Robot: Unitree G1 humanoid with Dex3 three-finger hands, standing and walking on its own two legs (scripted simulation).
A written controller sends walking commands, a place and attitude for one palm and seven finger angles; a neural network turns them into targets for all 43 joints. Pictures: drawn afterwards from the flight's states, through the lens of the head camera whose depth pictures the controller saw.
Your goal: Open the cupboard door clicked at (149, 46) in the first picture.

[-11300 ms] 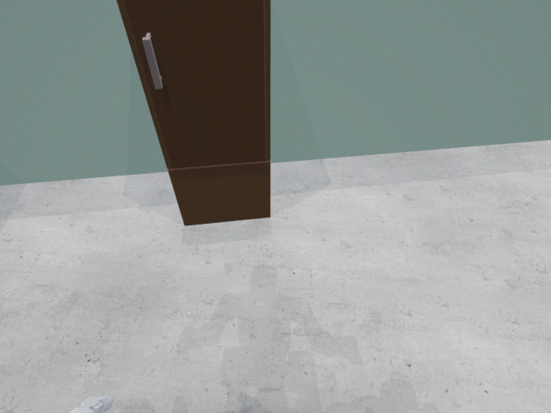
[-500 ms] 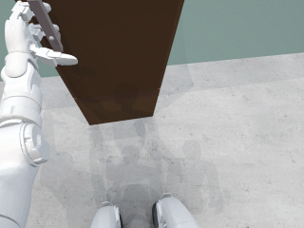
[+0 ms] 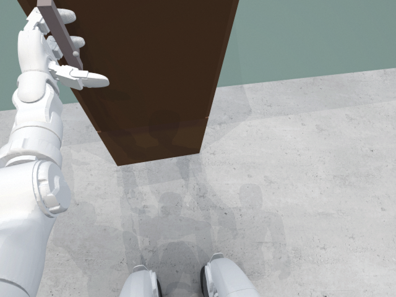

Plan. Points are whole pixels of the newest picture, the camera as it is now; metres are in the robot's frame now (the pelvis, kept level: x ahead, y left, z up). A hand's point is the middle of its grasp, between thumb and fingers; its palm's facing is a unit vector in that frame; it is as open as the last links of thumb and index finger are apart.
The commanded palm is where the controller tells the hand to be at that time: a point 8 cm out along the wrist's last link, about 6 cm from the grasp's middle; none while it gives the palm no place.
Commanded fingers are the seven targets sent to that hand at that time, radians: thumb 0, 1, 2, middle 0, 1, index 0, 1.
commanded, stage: close the thumb around the handle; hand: left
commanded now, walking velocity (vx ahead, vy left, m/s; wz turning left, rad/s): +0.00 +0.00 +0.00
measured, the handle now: (63, 32) +0.61 +0.17 +0.10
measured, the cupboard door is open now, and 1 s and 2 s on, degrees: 0 0 45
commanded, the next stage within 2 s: pull the door open along its arc in 0.78 s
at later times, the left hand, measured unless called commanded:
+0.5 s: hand (75, 55) +0.56 +0.15 +0.09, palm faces +0.06 -1.00 -0.02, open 9.1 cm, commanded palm +0.53 +0.19 +0.09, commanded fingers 0.00 0.73 0.83 -0.39 -1.33 -0.39 -1.33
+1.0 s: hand (82, 54) +0.56 +0.14 +0.09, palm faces +0.06 -1.00 -0.02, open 5.4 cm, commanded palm +0.52 +0.18 +0.09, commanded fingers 0.00 0.90 0.90 -0.40 -1.35 -0.40 -1.35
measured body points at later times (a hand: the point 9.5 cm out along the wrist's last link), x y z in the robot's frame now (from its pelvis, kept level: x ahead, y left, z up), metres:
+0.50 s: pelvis +0.00 +0.00 +0.00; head +0.15 +0.02 +0.43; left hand +0.55 +0.21 +0.10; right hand -0.03 -0.25 -0.11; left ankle +0.00 +0.11 -0.67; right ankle +0.01 -0.12 -0.67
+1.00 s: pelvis +0.00 +0.00 +0.00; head +0.15 +0.01 +0.42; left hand +0.55 +0.20 +0.10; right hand -0.04 -0.26 -0.11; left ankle +0.00 +0.11 -0.67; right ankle +0.01 -0.12 -0.67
